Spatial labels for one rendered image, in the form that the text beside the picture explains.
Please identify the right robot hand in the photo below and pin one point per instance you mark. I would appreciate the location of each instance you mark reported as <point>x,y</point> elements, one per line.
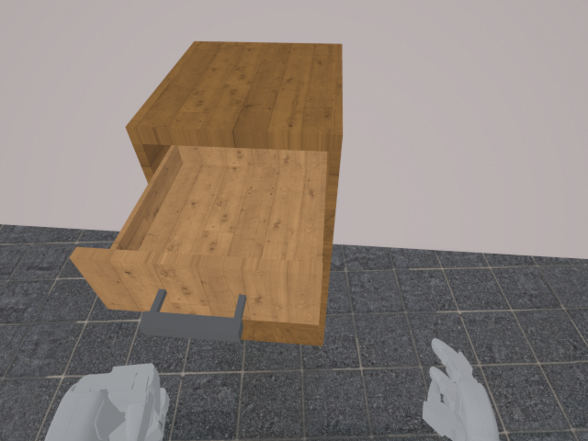
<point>466,413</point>

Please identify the cabinet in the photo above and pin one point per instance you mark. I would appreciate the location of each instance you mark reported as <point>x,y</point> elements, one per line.
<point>255,95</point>

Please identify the drawer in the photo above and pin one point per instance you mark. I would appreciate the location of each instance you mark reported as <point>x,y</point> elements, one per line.
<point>215,223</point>

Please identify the left robot hand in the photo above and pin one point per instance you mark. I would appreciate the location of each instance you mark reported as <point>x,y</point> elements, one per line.
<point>123,405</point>

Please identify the handle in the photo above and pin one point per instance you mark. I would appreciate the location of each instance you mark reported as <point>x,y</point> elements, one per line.
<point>205,327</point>

